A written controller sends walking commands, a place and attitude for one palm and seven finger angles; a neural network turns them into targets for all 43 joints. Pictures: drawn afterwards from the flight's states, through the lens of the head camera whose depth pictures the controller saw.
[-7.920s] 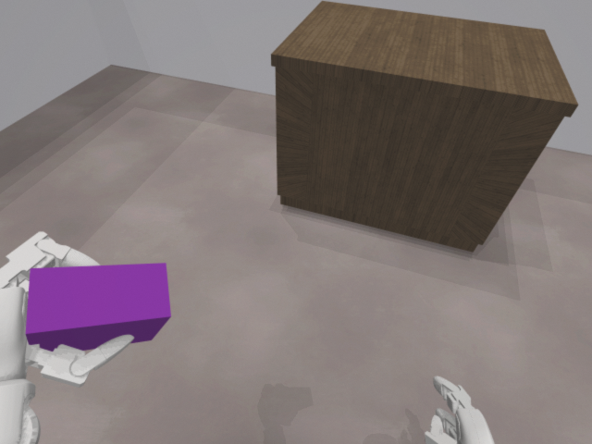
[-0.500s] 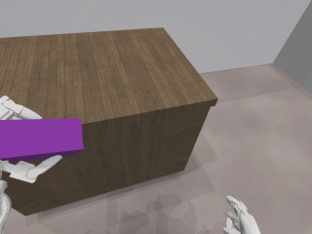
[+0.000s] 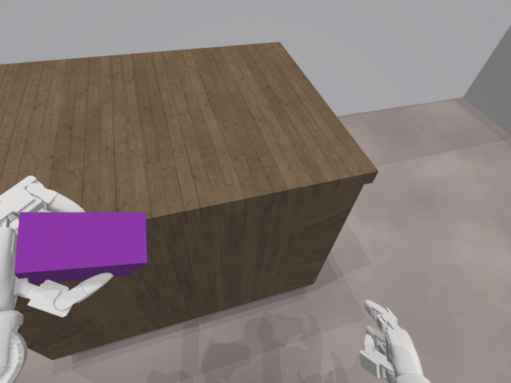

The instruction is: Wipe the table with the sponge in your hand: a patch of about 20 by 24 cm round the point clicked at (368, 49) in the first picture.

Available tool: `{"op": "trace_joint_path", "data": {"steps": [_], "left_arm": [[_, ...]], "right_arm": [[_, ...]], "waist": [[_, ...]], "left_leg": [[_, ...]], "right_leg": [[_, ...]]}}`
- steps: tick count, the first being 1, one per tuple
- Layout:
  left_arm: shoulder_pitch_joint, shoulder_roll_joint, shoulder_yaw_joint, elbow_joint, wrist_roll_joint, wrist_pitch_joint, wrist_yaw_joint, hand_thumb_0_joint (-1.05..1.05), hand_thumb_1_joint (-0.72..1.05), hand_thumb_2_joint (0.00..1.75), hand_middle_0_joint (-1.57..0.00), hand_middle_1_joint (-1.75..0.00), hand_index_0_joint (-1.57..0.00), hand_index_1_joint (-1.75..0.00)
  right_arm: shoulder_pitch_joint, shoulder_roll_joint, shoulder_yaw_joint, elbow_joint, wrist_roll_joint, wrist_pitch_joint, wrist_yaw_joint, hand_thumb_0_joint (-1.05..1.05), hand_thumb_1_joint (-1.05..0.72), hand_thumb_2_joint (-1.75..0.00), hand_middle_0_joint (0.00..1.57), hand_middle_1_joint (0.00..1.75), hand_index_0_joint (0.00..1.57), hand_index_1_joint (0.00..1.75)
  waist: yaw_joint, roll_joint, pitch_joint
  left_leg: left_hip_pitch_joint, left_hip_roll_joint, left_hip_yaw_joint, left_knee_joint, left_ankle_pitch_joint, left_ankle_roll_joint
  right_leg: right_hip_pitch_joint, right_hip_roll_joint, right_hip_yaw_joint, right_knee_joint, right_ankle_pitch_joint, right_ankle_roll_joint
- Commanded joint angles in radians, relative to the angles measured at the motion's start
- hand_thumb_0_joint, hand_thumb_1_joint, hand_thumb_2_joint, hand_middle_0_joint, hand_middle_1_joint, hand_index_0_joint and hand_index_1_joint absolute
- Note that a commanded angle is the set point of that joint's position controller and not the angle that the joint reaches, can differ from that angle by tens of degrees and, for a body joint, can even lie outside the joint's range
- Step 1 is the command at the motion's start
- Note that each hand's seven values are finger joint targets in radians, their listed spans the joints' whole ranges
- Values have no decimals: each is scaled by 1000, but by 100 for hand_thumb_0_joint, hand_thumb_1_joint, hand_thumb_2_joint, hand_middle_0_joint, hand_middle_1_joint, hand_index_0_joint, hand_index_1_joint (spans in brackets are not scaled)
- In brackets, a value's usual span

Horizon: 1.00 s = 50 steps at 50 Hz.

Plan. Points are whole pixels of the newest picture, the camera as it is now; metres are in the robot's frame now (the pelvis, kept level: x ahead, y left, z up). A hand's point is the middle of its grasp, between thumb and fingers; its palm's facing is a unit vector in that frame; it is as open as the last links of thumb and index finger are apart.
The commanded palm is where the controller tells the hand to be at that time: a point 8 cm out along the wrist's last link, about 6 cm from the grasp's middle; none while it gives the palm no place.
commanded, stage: come to a stop and stand still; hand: left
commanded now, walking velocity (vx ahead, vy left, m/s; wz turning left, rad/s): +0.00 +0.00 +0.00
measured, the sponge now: (102, 248) +0.23 +0.21 +0.14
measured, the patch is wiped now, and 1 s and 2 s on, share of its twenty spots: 0.00 0.00 0.00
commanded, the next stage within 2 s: look again from close up in 0.14 s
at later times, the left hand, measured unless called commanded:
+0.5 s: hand (73, 259) +0.21 +0.24 +0.15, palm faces +0.39 -0.84 -0.37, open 10.1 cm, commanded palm +0.16 +0.27 +0.17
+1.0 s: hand (70, 221) +0.26 +0.26 +0.15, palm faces +0.37 -0.84 -0.40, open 10.1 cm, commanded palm +0.20 +0.29 +0.17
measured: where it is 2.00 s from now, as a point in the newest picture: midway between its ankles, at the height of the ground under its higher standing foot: outside the picture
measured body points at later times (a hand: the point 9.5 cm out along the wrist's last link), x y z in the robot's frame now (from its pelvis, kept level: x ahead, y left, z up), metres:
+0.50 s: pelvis +0.00 -0.01 +0.00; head +0.01 -0.01 +0.45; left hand +0.19 +0.28 +0.17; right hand +0.18 -0.23 -0.08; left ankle +0.02 +0.07 -0.74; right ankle +0.00 -0.11 -0.74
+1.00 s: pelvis +0.03 +0.02 -0.01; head +0.03 +0.03 +0.44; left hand +0.23 +0.30 +0.17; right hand +0.18 -0.22 -0.09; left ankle +0.02 +0.07 -0.74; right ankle +0.00 -0.10 -0.69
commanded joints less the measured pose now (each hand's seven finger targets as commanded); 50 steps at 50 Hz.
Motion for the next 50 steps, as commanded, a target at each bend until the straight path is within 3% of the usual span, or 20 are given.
{"op": "trace_joint_path", "data": {"steps": [1,4,11,18,23,29,30,33,34,37,39,40,42,43,44,45,46,47,48,50], "left_arm": [[-48,143,99,-182,-19,-45,20,0,10,130,-120,-160,-120,-160],[-97,177,116,-251,-20,-52,24,0,10,130,-120,-160,-120,-160],[-65,160,108,-244,-21,-53,35,0,10,130,-120,-160,-120,-160],[-55,132,88,-152,-21,-43,34,0,10,130,-120,-160,-120,-160],[-68,140,89,-164,-21,-42,34,0,10,130,-120,-160,-120,-160],[-90,168,101,-228,-21,-44,37,0,10,130,-120,-160,-120,-160],[-70,158,94,-211,-21,-45,36,0,10,130,-120,-160,-120,-160],[-52,159,95,-195,-19,-49,40,0,10,130,-120,-160,-120,-160],[-50,168,101,-199,-19,-48,41,0,10,130,-120,-160,-120,-160],[-59,153,84,-181,-17,-51,43,0,10,130,-120,-160,-120,-160],[-95,169,93,-185,-11,-52,46,0,10,130,-120,-160,-120,-160],[-97,162,90,-171,-12,-51,46,0,10,130,-120,-160,-120,-160],[-133,177,98,-206,-9,-56,42,0,10,130,-120,-160,-120,-160],[-119,184,111,-221,-11,-63,40,0,10,130,-120,-160,-120,-160],[-135,194,117,-262,-11,-70,37,0,10,130,-120,-160,-120,-160],[-152,198,109,-284,-4,-81,41,0,10,130,-120,-160,-120,-160],[-161,211,116,-287,6,-88,44,0,10,130,-120,-160,-120,-160],[-150,208,115,-271,7,-89,44,0,10,130,-120,-160,-120,-160],[-106,192,112,-251,5,-84,45,0,10,130,-120,-160,-120,-160],[-32,165,102,-232,7,-73,39,0,10,130,-120,-160,-120,-160]], "right_arm": [[-56,-134,-57,-149,10,-24,-23,0,-90,-90,20,30,20,30],[-76,-137,-55,-161,7,-23,-29,0,-90,-90,20,30,20,30],[-58,-135,-58,-156,8,-25,-31,0,-90,-90,20,30,20,30],[-59,-139,-60,-144,12,-14,-33,0,-90,-90,20,30,20,30],[-62,-138,-60,-149,14,-10,-38,0,-90,-90,20,30,20,30],[-67,-144,-61,-148,12,-15,-40,0,-90,-90,20,30,20,30],[-63,-139,-58,-147,11,-14,-39,0,-90,-90,20,30,20,30],[-55,-148,-71,-148,5,-9,-33,0,-90,-90,20,30,20,30],[-56,-157,-76,-147,3,-8,-30,0,-90,-90,20,30,20,30],[-44,-156,-78,-141,10,4,-23,0,-90,-90,20,30,20,30],[-45,-164,-82,-135,14,11,-19,0,-90,-90,20,30,20,30],[-35,-154,-78,-136,17,15,-17,0,-90,-90,20,30,20,30],[-27,-160,-82,-135,20,16,-14,0,-90,-90,20,30,20,30],[-29,-168,-84,-142,19,13,-17,0,-90,-90,20,30,20,30],[-42,-178,-82,-149,18,4,-19,0,-90,-90,20,30,20,30],[-34,-146,-76,-150,6,-6,-14,0,-90,-90,20,30,20,30],[-35,-137,-76,-145,-5,-17,-10,0,-90,-90,20,30,20,30],[-32,-138,-77,-138,-9,-20,-8,0,-90,-90,20,30,20,30],[-7,-146,-87,-132,-1,-23,-3,0,-90,-90,20,30,20,30],[5,-151,-95,-122,11,-32,4,0,-90,-90,20,30,20,30]], "waist": [[-2,88,-171],[-2,113,-177],[-1,113,-199],[-5,75,-128],[-4,38,-148],[-6,103,-158],[-5,88,-163],[-14,45,-149],[-18,48,-146],[-22,-36,-87],[-25,-35,-58],[-26,-47,-48],[-40,41,-63],[-39,135,-75],[-40,301,-80],[-47,322,-70],[-45,262,-71],[-39,168,-72],[-37,117,-81],[-31,114,-101]], "left_leg": [[50,123,-105,-78,278,-95],[54,114,-99,-81,262,-94],[58,114,-98,-52,269,-86],[-2,109,-111,-101,54,-68],[8,96,-92,-73,78,-58],[27,90,-91,-75,124,-62],[18,95,-92,-64,105,-55],[-24,81,-72,6,-43,-36],[-35,75,-66,41,-84,-35],[-112,69,-50,184,-158,-34],[-145,78,-35,238,-161,-36],[-141,88,-35,212,-154,-32],[-18,100,-56,91,-113,-20],[43,146,-136,4,-78,5],[153,235,-294,-108,-18,15],[232,312,-446,-191,87,34],[269,341,-467,-190,174,28],[257,343,-406,-153,261,47],[265,326,-333,-109,341,73],[260,262,-198,-72,428,67]], "right_leg": [[77,-38,30,-7,172,-6],[80,-40,34,-1,173,-7],[105,-52,44,-6,200,-9],[60,-58,62,-56,79,-8],[73,-72,74,-75,105,-9],[75,-65,61,-64,122,-7],[89,-74,68,-63,112,-9],[62,-123,143,-95,-50,-37],[40,-148,177,-106,-131,-54],[-20,-246,296,-134,-316,-115],[-42,-291,343,-113,-336,-148],[-35,-290,320,-73,-289,-149],[-110,-214,226,75,-190,-110],[-159,-125,142,197,-156,-68],[-278,-26,31,400,-149,-21],[-411,8,1,573,-336,-5],[-469,-6,36,699,-347,-14],[-476,-34,52,741,-317,-15],[-480,-48,36,734,-291,-12],[-441,-61,-17,659,-212,-1]]}}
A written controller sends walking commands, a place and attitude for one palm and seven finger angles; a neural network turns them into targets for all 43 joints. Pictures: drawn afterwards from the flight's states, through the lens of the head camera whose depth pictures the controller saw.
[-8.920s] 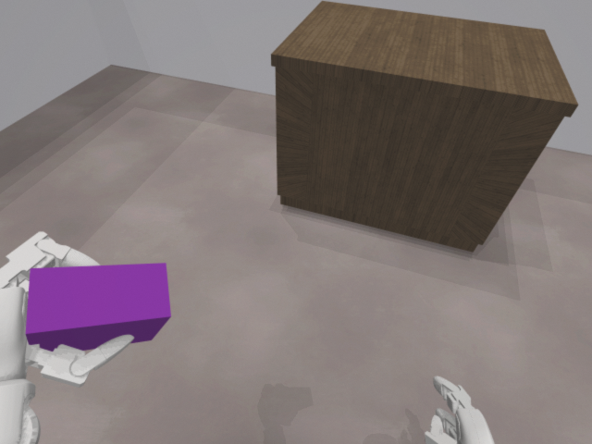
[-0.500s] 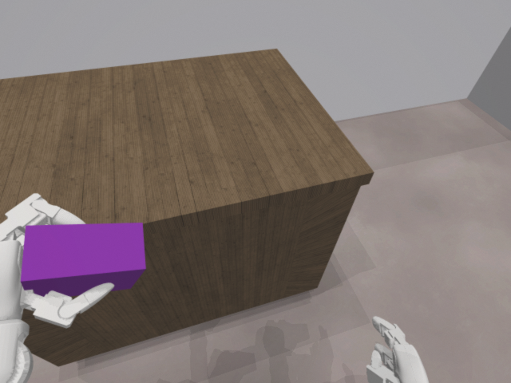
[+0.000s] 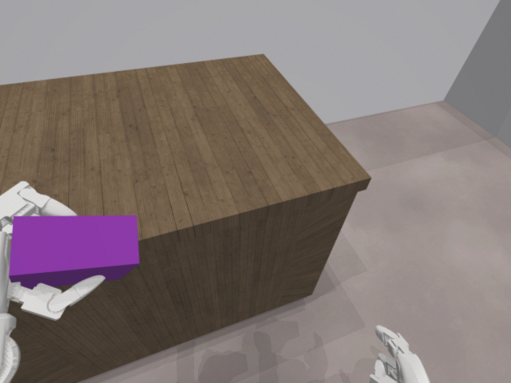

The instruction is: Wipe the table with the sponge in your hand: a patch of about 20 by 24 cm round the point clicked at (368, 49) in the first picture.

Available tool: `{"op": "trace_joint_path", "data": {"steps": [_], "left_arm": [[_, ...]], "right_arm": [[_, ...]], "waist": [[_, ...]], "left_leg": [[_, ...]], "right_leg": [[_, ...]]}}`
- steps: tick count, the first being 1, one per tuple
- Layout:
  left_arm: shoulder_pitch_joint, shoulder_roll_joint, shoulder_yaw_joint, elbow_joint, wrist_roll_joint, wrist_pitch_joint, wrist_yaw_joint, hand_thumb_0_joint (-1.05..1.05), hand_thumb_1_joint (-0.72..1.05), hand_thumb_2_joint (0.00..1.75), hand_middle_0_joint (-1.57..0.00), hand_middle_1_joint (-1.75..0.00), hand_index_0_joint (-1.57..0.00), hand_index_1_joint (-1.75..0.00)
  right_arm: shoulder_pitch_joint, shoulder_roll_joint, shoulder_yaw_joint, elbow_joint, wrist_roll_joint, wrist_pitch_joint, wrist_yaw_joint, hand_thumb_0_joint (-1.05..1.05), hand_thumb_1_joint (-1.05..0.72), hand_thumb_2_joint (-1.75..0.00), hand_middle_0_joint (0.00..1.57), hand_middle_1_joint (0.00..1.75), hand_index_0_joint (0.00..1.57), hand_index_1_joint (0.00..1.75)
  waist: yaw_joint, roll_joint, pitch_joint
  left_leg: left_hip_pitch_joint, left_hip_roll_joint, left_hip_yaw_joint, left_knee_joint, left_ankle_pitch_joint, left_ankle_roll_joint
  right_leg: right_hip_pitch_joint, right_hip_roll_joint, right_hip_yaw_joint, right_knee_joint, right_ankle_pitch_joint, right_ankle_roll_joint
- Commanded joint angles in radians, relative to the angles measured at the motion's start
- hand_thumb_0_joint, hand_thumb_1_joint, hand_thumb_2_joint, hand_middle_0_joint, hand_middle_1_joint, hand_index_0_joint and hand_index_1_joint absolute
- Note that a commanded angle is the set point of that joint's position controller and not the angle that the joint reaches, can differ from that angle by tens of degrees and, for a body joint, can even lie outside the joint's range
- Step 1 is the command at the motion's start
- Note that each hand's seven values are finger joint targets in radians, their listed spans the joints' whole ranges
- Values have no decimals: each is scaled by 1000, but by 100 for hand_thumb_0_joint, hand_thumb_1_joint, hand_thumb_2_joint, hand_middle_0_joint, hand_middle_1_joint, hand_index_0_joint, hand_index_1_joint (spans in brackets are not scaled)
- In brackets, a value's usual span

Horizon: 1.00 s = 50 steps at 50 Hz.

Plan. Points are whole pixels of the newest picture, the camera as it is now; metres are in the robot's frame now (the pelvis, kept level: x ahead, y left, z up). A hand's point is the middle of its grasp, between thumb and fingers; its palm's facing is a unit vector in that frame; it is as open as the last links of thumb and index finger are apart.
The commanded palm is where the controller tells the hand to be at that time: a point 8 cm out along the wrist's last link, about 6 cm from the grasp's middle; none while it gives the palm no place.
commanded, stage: shuffle to correct the standing spot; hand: left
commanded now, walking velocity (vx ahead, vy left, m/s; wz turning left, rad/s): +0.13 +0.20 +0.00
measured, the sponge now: (93, 251) +0.23 +0.22 +0.14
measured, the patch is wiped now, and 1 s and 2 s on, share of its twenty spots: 0.00 0.00 0.00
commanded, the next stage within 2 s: come to a stop and stand still in 0.74 s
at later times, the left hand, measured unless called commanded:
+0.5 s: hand (36, 218) +0.26 +0.29 +0.17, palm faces +0.38 -0.84 -0.39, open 10.0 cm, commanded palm +0.21 +0.34 +0.18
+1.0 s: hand out of the picture +0.28 +0.42 +0.16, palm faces +0.45 -0.80 -0.40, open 10.0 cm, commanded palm +0.21 +0.44 +0.18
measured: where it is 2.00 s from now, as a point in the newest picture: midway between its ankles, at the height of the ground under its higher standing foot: outside the picture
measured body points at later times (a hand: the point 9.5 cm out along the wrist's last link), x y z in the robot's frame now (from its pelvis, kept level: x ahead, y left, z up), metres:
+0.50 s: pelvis +0.05 +0.06 -0.02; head +0.07 +0.07 +0.43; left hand +0.23 +0.33 +0.19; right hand +0.22 -0.20 -0.09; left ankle +0.12 +0.23 -0.74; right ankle +0.07 -0.09 -0.73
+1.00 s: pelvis +0.06 +0.16 -0.01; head +0.09 +0.18 +0.44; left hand +0.25 +0.46 +0.18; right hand +0.22 -0.05 -0.10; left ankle +0.12 +0.28 -0.73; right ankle +0.05 +0.03 -0.69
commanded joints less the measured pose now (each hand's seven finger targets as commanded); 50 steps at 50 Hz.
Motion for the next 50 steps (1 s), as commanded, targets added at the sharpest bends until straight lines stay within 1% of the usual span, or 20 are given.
{"op": "trace_joint_path", "data": {"steps": [1,8,9,10,11,12,17,22,23,26,29,32,33,34,38,40,42,44,47,50], "left_arm": [[-24,136,74,-274,-12,-83,12,0,10,130,-120,-160,-120,-160],[48,190,159,-246,-35,-97,16,0,10,130,-120,-160,-120,-160],[51,209,180,-241,-29,-103,21,0,10,130,-120,-160,-120,-160],[34,235,199,-240,-35,-109,25,0,10,130,-120,-160,-120,-160],[20,211,201,-222,-53,-125,20,0,10,130,-120,-160,-120,-160],[21,210,219,-201,-48,-130,24,0,10,130,-120,-160,-120,-160],[-5,180,159,-300,-27,-126,20,0,10,130,-120,-160,-120,-160],[-105,203,136,-362,-20,-95,43,0,10,130,-120,-160,-120,-160],[-113,208,144,-355,-18,-96,44,0,10,130,-120,-160,-120,-160],[-128,182,147,-360,-12,-111,42,0,10,130,-120,-160,-120,-160],[-79,215,198,-280,-13,-112,41,0,10,130,-120,-160,-120,-160],[-24,164,161,-271,-17,-107,32,0,10,130,-120,-160,-120,-160],[-4,189,160,-265,-11,-104,31,0,10,130,-120,-160,-120,-160],[22,208,171,-238,-30,-97,37,0,10,130,-120,-160,-120,-160],[24,178,165,-244,-26,-94,36,0,10,130,-120,-160,-120,-160],[-2,166,167,-231,-22,-97,34,0,10,130,-120,-160,-120,-160],[-68,171,154,-262,-25,-99,31,0,10,130,-120,-160,-120,-160],[-173,180,128,-375,-17,-114,35,0,10,130,-120,-160,-120,-160],[-197,187,131,-343,-10,-95,35,0,10,130,-120,-160,-120,-160],[-130,170,126,-421,-7,-98,41,0,10,130,-120,-160,-120,-160]], "right_arm": [[-65,-139,-59,-145,16,-65,3,0,-90,-90,20,30,20,30],[-94,-148,-49,-161,6,-37,2,0,-90,-90,20,30,20,30],[-108,-149,-51,-164,8,-27,3,0,-90,-90,20,30,20,30],[-98,-133,-63,-174,13,-26,9,0,-90,-90,20,30,20,30],[-98,-165,-72,-171,10,-35,15,0,-90,-90,20,30,20,30],[-75,-151,-63,-147,-4,-28,19,0,-90,-90,20,30,20,30],[-96,-106,-43,-123,20,-4,19,0,-90,-90,20,30,20,30],[-101,-95,-52,-116,17,-61,-31,0,-90,-90,20,30,20,30],[-94,-97,-55,-118,20,-64,-37,0,-90,-90,20,30,20,30],[-77,-144,-71,-145,35,-83,-36,0,-90,-90,20,30,20,30],[-87,-133,-75,-122,31,-98,-21,0,-90,-90,20,30,20,30],[-82,-123,-57,-124,41,-98,7,0,-90,-90,20,30,20,30],[-82,-100,-50,-135,38,-89,15,0,-90,-90,20,30,20,30],[-105,-98,-47,-137,37,-81,22,0,-90,-90,20,30,20,30],[-93,-110,-42,-104,32,-59,22,0,-90,-90,20,30,20,30],[-110,-84,-35,-97,33,-51,6,0,-90,-90,20,30,20,30],[-101,-97,-46,-94,35,-63,-11,0,-90,-90,20,30,20,30],[-112,-137,-66,-121,37,-85,-26,0,-90,-90,20,30,20,30],[-113,-110,-53,-95,21,-103,-22,0,-90,-90,20,30,20,30],[-118,-103,-47,-93,24,-127,-5,0,-90,-90,20,30,20,30]], "waist": [[-1,146,-86],[21,120,-149],[35,33,-204],[30,-194,-270],[11,-177,-211],[-4,-105,-124],[-10,-79,-72],[4,-27,-67],[1,9,-62],[-4,294,-76],[8,336,-95],[19,180,-118],[11,-81,-99],[19,-198,-60],[-1,-192,-41],[-5,-174,-95],[-17,11,-120],[-17,357,-122],[-12,226,-104],[2,245,-163]], "left_leg": [[198,262,-235,-170,550,22],[-131,207,-135,22,518,-79],[-306,180,-103,244,415,-96],[-499,70,-50,598,144,-117],[-539,76,-148,807,-180,-108],[-542,149,-246,822,-189,-112],[-245,189,-111,494,7,-109],[39,72,75,68,89,-114],[40,73,52,28,58,-110],[-21,315,-328,-172,211,32],[-59,290,-223,-96,315,60],[-241,197,-105,69,115,-29],[-380,93,-29,281,-23,-85],[-466,64,-23,491,-140,-117],[-381,185,-133,450,-89,-117],[-123,143,-69,131,-10,-98],[57,77,4,-52,113,-109],[148,347,-371,-205,160,24],[10,374,-438,-269,125,68],[69,323,-284,-192,279,30]], "right_leg": [[-182,-44,-64,-22,80,11],[364,-37,-150,-480,301,-9],[574,-139,-31,-488,434,-68],[698,-395,343,-529,599,-204],[544,-547,544,-624,621,-273],[403,-547,503,-641,490,-251],[54,-330,89,-638,416,-109],[28,-250,19,-531,151,-43],[37,-235,19,-485,125,-27],[-13,-27,-93,-57,-74,48],[46,-50,-65,-108,-72,38],[294,-77,-31,-507,202,19],[343,-257,263,-643,262,-57],[337,-441,492,-697,414,-136],[229,-371,233,-578,533,-133],[148,-278,80,-490,465,-63],[92,-175,2,-368,280,-11],[-115,-40,-45,-13,-100,51],[-58,-51,42,74,-49,30],[26,-36,5,-161,32,23]]}}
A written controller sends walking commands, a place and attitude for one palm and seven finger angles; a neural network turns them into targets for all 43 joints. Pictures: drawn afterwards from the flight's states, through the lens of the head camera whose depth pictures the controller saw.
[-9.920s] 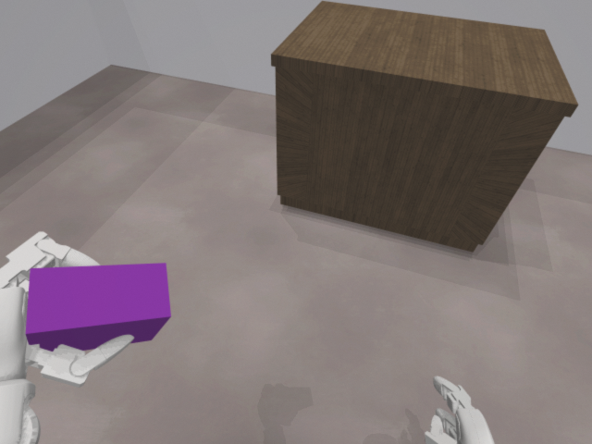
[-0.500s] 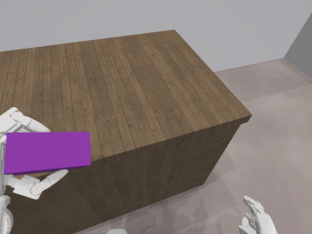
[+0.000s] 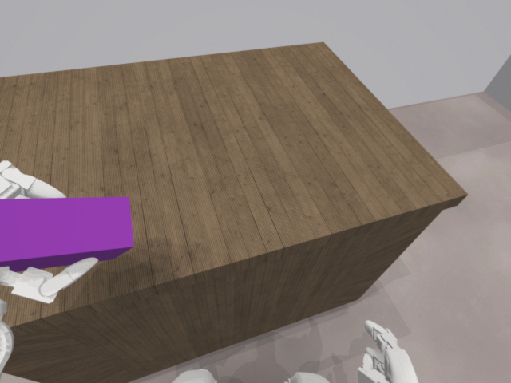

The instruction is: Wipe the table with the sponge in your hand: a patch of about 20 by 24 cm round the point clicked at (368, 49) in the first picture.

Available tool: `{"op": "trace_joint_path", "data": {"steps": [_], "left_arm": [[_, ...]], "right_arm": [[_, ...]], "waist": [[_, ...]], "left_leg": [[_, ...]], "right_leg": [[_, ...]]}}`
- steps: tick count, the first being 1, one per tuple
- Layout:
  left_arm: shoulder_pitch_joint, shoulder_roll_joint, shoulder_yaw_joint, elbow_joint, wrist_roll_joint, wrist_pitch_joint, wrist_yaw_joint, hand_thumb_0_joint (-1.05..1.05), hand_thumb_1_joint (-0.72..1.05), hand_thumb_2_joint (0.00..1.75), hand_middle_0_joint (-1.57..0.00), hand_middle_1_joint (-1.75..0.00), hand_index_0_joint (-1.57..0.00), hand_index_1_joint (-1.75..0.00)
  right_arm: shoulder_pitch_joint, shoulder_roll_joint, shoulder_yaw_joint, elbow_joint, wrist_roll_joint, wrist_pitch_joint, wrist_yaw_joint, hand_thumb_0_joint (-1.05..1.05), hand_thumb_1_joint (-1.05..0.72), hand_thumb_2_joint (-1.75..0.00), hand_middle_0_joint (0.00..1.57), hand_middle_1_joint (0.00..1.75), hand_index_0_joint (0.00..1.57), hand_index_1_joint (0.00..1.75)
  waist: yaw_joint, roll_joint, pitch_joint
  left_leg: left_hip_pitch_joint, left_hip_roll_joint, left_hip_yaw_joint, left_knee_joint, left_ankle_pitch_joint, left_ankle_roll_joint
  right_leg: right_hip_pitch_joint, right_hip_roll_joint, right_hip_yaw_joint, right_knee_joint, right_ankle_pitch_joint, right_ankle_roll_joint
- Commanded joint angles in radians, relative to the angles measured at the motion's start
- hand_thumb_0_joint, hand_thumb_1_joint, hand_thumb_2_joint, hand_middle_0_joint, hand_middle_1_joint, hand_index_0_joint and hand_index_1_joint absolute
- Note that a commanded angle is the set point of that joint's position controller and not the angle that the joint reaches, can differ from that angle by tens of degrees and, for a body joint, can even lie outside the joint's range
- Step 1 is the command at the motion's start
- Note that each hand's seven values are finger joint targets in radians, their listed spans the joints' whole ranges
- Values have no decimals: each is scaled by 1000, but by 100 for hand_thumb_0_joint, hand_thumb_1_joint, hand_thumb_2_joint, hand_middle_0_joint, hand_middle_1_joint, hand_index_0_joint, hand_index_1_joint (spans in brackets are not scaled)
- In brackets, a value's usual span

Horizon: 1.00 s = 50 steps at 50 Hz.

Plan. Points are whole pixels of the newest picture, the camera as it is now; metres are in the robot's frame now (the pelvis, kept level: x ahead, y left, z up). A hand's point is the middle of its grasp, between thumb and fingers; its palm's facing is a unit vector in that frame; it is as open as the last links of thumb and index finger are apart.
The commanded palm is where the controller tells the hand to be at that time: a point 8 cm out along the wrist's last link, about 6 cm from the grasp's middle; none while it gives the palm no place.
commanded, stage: come to a stop and stand still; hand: left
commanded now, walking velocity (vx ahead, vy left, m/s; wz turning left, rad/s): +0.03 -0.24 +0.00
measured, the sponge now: (85, 233) +0.24 +0.23 +0.15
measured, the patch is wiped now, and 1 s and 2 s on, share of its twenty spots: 0.00 0.00 0.00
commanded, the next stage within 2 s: look again from close up in 1.04 s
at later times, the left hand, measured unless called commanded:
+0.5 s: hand (41, 219) +0.25 +0.27 +0.17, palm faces +0.37 -0.88 -0.31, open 10.0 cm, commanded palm +0.18 +0.30 +0.19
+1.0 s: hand (46, 192) +0.28 +0.28 +0.18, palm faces +0.29 -0.88 -0.38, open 10.0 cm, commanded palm +0.22 +0.32 +0.19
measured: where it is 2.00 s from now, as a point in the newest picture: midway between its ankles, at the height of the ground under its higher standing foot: outside the picture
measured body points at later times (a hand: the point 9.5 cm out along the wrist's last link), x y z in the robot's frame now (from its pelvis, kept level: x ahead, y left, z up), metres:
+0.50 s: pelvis +0.00 +0.03 +0.01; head +0.02 +0.05 +0.46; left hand +0.22 +0.31 +0.19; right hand +0.16 -0.22 -0.05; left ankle +0.06 +0.11 -0.72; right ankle +0.02 -0.08 -0.72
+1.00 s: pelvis +0.04 +0.05 +0.02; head +0.08 +0.08 +0.46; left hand +0.26 +0.32 +0.20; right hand +0.24 -0.16 -0.04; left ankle +0.06 +0.11 -0.72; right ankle +0.02 -0.08 -0.72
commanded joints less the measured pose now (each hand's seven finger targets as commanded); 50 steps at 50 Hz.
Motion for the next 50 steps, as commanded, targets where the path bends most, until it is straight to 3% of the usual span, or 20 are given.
{"op": "trace_joint_path", "data": {"steps": [1,4,7,10,14,15,16,17,18,19,22,26,29,33,39,41,44,45,49,50], "left_arm": [[-27,141,72,-404,-22,-97,21,0,10,130,-120,-160,-120,-160],[86,152,99,-330,-38,-74,11,0,10,130,-120,-160,-120,-160],[75,158,127,-195,-44,-57,3,0,10,130,-120,-160,-120,-160],[108,103,85,-86,-64,-14,-7,0,10,130,-120,-160,-120,-160],[-4,132,56,-150,-63,5,-5,0,10,130,-120,-160,-120,-160],[-916,835,565,-281,61,-86,-28,0,10,130,-120,-160,-120,-160],[-423,271,154,185,-9,-64,-74,0,10,130,-120,-160,-120,-160],[-237,215,122,72,-41,-76,-60,0,10,130,-120,-160,-120,-160],[-232,126,17,44,-40,-73,-63,0,10,130,-120,-160,-120,-160],[-244,57,-60,-92,-49,-95,-64,0,10,130,-120,-160,-120,-160],[-188,88,-53,-269,-32,-134,-37,0,10,130,-120,-160,-120,-160],[-47,199,111,-267,-26,-141,-11,0,10,130,-120,-160,-120,-160],[18,245,205,-208,-44,-139,-7,0,10,130,-120,-160,-120,-160],[-4,180,157,-155,-54,-137,-22,0,10,130,-120,-160,-120,-160],[-71,94,15,-241,-29,-106,-31,0,10,130,-120,-160,-120,-160],[-76,109,13,-275,-24,-99,-28,0,10,130,-120,-160,-120,-160],[-79,174,80,-322,-16,-88,-10,0,10,130,-120,-160,-120,-160],[-52,141,62,-293,-25,-89,-14,0,10,130,-120,-160,-120,-160],[-1,200,147,-291,-35,-85,-5,0,10,130,-120,-160,-120,-160],[27,158,112,-263,-45,-87,-14,0,10,130,-120,-160,-120,-160]], "right_arm": [[-70,-159,-45,-170,1,-88,7,0,-90,-90,20,30,20,30],[-79,-165,-30,-184,3,-77,12,0,-90,-90,20,30,20,30],[-64,-158,-24,-188,3,-44,4,0,-90,-90,20,30,20,30],[-42,-163,-36,-187,15,-21,-7,0,-90,-90,20,30,20,30],[-97,-159,-15,-195,15,-13,-26,0,-90,-90,20,30,20,30],[22,-206,-79,-166,-30,-71,-37,0,-90,-90,20,30,20,30],[-42,-95,-19,-166,0,-70,-29,0,-90,-90,20,30,20,30],[-50,-148,-43,-215,17,-73,-20,0,-90,-90,20,30,20,30],[-34,-162,-48,-211,20,-82,-14,0,-90,-90,20,30,20,30],[-77,-155,-43,-221,26,-93,-1,0,-90,-90,20,30,20,30],[-81,-171,-43,-231,16,-114,22,0,-90,-90,20,30,20,30],[-82,-172,-43,-244,11,-115,15,0,-90,-90,20,30,20,30],[-73,-175,-43,-238,9,-96,1,0,-90,-90,20,30,20,30],[-42,-167,-42,-229,11,-89,-6,0,-90,-90,20,30,20,30],[-64,-167,-35,-213,15,-106,5,0,-90,-90,20,30,20,30],[-45,-175,-43,-214,7,-102,7,0,-90,-90,20,30,20,30],[-77,-170,-37,-216,8,-86,3,0,-90,-90,20,30,20,30],[-66,-168,-33,-219,-1,-75,3,0,-90,-90,20,30,20,30],[-78,-159,-35,-234,8,-49,-7,0,-90,-90,20,30,20,30],[-71,-159,-30,-239,2,-38,-5,0,-90,-90,20,30,20,30]], "waist": [[-11,309,-274],[-10,286,-262],[-19,151,-216],[-27,-22,-179],[-23,17,-149],[21,-159,34],[5,-129,-159],[42,-30,-108],[23,79,-144],[22,272,-187],[30,324,-207],[32,118,-209],[18,83,-194],[3,150,-208],[-6,151,-293],[-6,154,-315],[-2,171,-325],[-2,169,-305],[1,196,-286],[0,183,-273]], "left_leg": [[201,237,-236,-271,237,101],[121,239,-209,-272,125,59],[-48,168,-139,-223,-93,9],[57,85,-69,-109,-96,-8],[137,91,-83,-126,-62,1],[27,55,12,-51,-11,-8],[112,-15,-55,-71,38,9],[135,32,-40,-92,44,1],[147,23,-44,-143,5,7],[223,38,-45,-192,20,22],[103,111,-139,-300,-140,51],[-34,126,-182,-341,-284,48],[27,110,-180,-325,-207,25],[56,135,-175,-322,-78,24],[266,118,-115,-214,388,-16],[292,130,-125,-194,499,-21],[310,126,-118,-182,555,-38],[274,125,-122,-193,531,-32],[245,127,-125,-210,495,-53],[221,130,-120,-217,454,-39]], "right_leg": [[39,29,-34,-223,65,-16],[168,55,-57,-461,150,-18],[301,12,20,-613,294,-40],[111,-73,142,-680,195,-87],[13,-80,148,-717,113,-73],[-86,-31,155,-822,320,33],[0,-97,189,-725,223,-55],[16,-95,247,-763,226,-31],[92,-93,216,-725,223,-40],[89,-66,173,-660,238,-41],[182,-10,94,-557,152,-13],[270,13,38,-532,148,-33],[204,13,44,-584,161,-42],[233,10,20,-554,286,-36],[203,9,1,-560,476,-30],[212,7,-7,-549,487,-29],[213,7,-6,-536,494,-35],[223,7,-18,-541,474,-35],[237,6,-15,-548,447,-40],[243,5,-21,-564,435,-37]]}}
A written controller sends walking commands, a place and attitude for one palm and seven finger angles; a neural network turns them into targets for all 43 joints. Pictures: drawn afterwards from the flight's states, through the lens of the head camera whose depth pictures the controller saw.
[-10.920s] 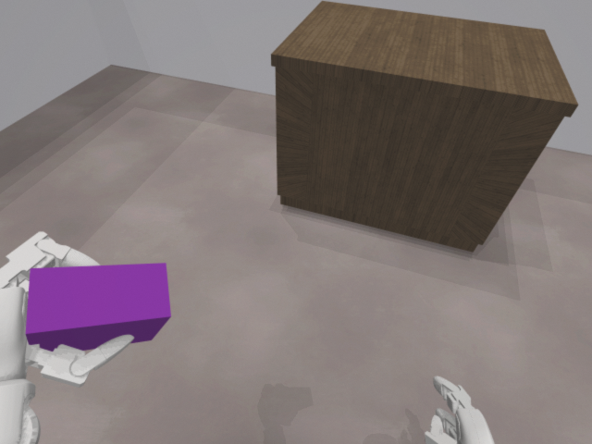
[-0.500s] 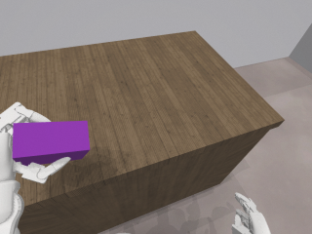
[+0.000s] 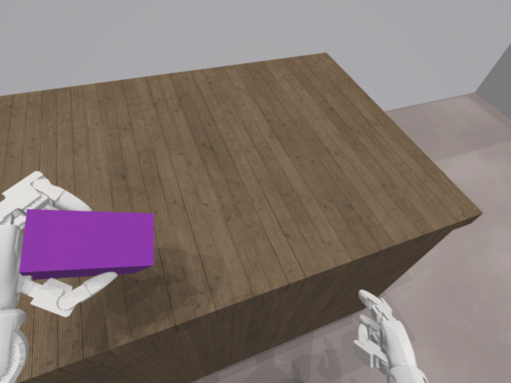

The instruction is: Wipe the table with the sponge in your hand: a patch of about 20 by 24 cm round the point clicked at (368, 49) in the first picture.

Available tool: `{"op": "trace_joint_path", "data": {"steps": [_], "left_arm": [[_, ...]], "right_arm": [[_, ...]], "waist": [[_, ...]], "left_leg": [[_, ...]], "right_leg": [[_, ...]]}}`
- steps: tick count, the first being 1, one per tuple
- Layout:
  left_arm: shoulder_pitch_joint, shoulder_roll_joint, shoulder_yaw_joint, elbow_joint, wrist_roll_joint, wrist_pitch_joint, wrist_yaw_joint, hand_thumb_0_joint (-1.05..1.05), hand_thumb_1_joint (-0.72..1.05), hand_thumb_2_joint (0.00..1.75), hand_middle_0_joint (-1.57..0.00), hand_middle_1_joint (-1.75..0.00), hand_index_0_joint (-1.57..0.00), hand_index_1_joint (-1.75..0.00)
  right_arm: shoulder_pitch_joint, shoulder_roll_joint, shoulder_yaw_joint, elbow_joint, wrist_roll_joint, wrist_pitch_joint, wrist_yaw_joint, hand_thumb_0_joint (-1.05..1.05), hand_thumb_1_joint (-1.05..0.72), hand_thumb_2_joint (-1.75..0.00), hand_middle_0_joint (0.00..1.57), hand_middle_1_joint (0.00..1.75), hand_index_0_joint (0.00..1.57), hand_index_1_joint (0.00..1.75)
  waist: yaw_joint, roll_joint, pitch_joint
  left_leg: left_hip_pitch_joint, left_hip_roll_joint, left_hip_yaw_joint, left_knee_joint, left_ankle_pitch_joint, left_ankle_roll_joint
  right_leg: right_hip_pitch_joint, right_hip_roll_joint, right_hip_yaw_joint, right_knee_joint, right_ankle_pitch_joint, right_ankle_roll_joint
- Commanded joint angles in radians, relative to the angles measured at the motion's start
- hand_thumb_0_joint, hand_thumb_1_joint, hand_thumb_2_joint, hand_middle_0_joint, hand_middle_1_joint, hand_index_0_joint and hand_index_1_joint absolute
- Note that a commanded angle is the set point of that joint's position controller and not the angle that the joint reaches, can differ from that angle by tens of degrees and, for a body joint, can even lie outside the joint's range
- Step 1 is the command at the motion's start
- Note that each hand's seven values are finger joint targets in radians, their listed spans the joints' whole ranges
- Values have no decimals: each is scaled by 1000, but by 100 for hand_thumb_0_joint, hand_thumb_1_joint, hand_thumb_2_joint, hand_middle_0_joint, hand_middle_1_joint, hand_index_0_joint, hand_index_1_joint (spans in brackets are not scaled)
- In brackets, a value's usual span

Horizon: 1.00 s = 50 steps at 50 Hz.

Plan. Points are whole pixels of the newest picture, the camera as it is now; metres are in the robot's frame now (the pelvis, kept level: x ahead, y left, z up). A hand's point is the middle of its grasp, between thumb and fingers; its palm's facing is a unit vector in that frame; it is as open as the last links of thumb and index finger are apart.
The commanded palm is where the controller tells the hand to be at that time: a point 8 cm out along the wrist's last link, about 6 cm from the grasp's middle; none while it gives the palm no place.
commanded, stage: come to a stop and stand still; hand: left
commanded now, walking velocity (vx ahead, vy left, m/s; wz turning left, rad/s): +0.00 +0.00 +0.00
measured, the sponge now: (108, 246) +0.24 +0.20 +0.14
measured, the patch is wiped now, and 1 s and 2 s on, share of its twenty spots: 0.00 0.00 0.00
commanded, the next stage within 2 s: look again from close up in 0.04 s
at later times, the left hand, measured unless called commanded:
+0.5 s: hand (68, 256) +0.21 +0.23 +0.16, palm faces +0.35 -0.85 -0.40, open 10.0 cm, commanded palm +0.15 +0.27 +0.18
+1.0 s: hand (37, 261) +0.20 +0.26 +0.16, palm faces +0.41 -0.83 -0.38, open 10.0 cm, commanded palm +0.14 +0.27 +0.18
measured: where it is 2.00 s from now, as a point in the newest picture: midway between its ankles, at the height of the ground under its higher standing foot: outside the picture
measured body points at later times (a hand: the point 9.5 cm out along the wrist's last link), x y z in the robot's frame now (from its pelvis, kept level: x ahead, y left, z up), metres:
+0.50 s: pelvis -0.01 -0.01 +0.00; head +0.01 +0.00 +0.45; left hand +0.19 +0.27 +0.18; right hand +0.16 -0.24 -0.07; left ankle +0.01 +0.06 -0.74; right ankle -0.02 -0.13 -0.74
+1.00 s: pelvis -0.02 -0.01 +0.00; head +0.01 +0.03 +0.45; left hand +0.18 +0.30 +0.18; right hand +0.16 -0.22 -0.07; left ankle +0.01 +0.06 -0.74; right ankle -0.02 -0.13 -0.74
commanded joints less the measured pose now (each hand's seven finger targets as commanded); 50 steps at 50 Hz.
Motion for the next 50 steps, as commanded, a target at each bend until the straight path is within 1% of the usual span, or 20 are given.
{"op": "trace_joint_path", "data": {"steps": [1,5,12,15,19,20,24,25,26,27,28,29,31,34,37,39,40,44,47,50], "left_arm": [[-21,186,182,-221,-37,-70,34,0,10,130,-120,-160,-120,-160],[20,130,135,-140,-44,-57,26,0,10,130,-120,-160,-120,-160],[-75,141,101,-166,-30,-47,38,0,10,130,-120,-160,-120,-160],[-100,146,105,-172,-28,-49,44,0,10,130,-120,-160,-120,-160],[-100,201,159,-224,-24,-56,54,0,10,130,-120,-160,-120,-160],[-76,163,128,-201,-32,-62,48,0,10,130,-120,-160,-120,-160],[-5,179,158,-172,-33,-54,48,0,10,130,-120,-160,-120,-160],[6,142,123,-150,-38,-58,39,0,10,130,-120,-160,-120,-160],[-1044,962,711,-422,118,-158,33,0,10,130,-120,-160,-120,-160],[-453,318,295,215,17,-109,-11,0,10,130,-120,-160,-120,-160],[-174,265,256,138,-13,-110,-7,0,10,130,-120,-160,-120,-160],[-62,93,137,197,-34,-84,-9,0,10,130,-120,-160,-120,-160],[-56,137,122,-23,-42,-99,-14,0,10,130,-120,-160,-120,-160],[46,89,56,-104,-41,-87,-6,0,10,130,-120,-160,-120,-160],[-11,174,132,-143,-30,-87,10,0,10,130,-120,-160,-120,-160],[-98,271,229,-203,-25,-95,29,0,10,130,-120,-160,-120,-160],[-113,233,207,-173,-29,-102,27,0,10,130,-120,-160,-120,-160],[-208,247,206,-222,-20,-113,33,0,10,130,-120,-160,-120,-160],[-183,180,143,-209,-20,-119,27,0,10,130,-120,-160,-120,-160],[-100,115,90,-169,-17,-107,23,0,10,130,-120,-160,-120,-160]], "right_arm": [[-19,-144,-65,-150,9,-19,-22,0,-90,-90,20,30,20,30],[-18,-155,-59,-147,9,-6,-25,0,-90,-90,20,30,20,30],[-38,-162,-67,-149,13,-16,-41,0,-90,-90,20,30,20,30],[-46,-160,-58,-142,6,-14,-47,0,-90,-90,20,30,20,30],[-60,-160,-65,-140,13,-22,-48,0,-90,-90,20,30,20,30],[-46,-160,-60,-140,4,-19,-45,0,-90,-90,20,30,20,30],[-50,-158,-64,-141,14,-20,-42,0,-90,-90,20,30,20,30],[-34,-163,-61,-137,6,-14,-38,0,-90,-90,20,30,20,30],[64,-199,-77,-127,-49,-51,-27,0,-90,-90,20,30,20,30],[-13,-80,-33,-59,-13,-46,-29,0,-90,-90,20,30,20,30],[7,-142,-81,-109,-5,-52,-28,0,-90,-90,20,30,20,30],[22,-163,-93,-117,17,-53,-10,0,-90,-90,20,30,20,30],[22,-177,-96,-130,18,-52,9,0,-90,-90,20,30,20,30],[-39,-153,-72,-153,31,-58,27,0,-90,-90,20,30,20,30],[-26,-168,-77,-163,19,-60,4,0,-90,-90,20,30,20,30],[-54,-167,-69,-159,17,-57,-18,0,-90,-90,20,30,20,30],[-48,-164,-67,-157,9,-55,-28,0,-90,-90,20,30,20,30],[-42,-151,-57,-149,9,-68,-41,0,-90,-90,20,30,20,30],[-16,-153,-60,-142,5,-86,-33,0,-90,-90,20,30,20,30],[-9,-157,-57,-127,1,-87,-21,0,-90,-90,20,30,20,30]], "waist": [[-4,154,-223],[-8,105,-195],[-7,100,-179],[-6,80,-172],[-2,123,-194],[-3,111,-194],[-2,109,-187],[-5,98,-182],[18,-35,-11],[-9,-13,-209],[35,39,-186],[14,173,-253],[15,224,-273],[23,84,-212],[9,-68,-155],[6,-27,-127],[0,12,-128],[1,195,-140],[-1,194,-175],[0,127,-199]], "left_leg": [[134,155,-148,-84,441,-96],[92,144,-132,-103,297,-78],[89,129,-139,-136,107,-55],[79,116,-138,-131,78,-47],[101,112,-141,-114,111,-52],[91,112,-144,-123,107,-47],[94,115,-142,-122,132,-56],[75,116,-145,-134,119,-50],[-71,142,-92,20,169,-36],[91,75,-127,-45,235,-40],[112,103,-112,-44,243,-55],[173,104,-84,-56,270,-58],[149,139,-127,-85,299,-41],[63,157,-136,-124,148,-29],[9,135,-147,-125,-13,-37],[28,124,-148,-129,-43,-41],[11,124,-158,-139,-81,-34],[25,129,-158,-159,-98,-35],[55,127,-155,-142,-36,-35],[90,126,-145,-117,65,-41]], "right_leg": [[41,-41,23,-28,226,-38],[42,-45,34,-72,245,-32],[30,-59,76,-104,197,-32],[24,-61,76,-122,183,-34],[29,-67,98,-113,201,-43],[37,-62,79,-116,192,-41],[26,-62,87,-112,201,-42],[33,-55,71,-115,190,-38],[-159,-100,111,-177,253,2],[-112,-114,127,-78,213,-80],[-53,-86,176,-113,274,-61],[-5,-83,144,-52,275,-69],[9,-66,95,-9,204,-39],[22,-47,57,-10,132,-23],[-12,-54,80,-71,65,-26],[-64,-54,91,-84,14,-31],[-58,-58,87,-87,-12,-33],[-27,-48,96,-64,36,-43],[10,-49,91,-70,98,-43],[13,-47,78,-83,161,-38]]}}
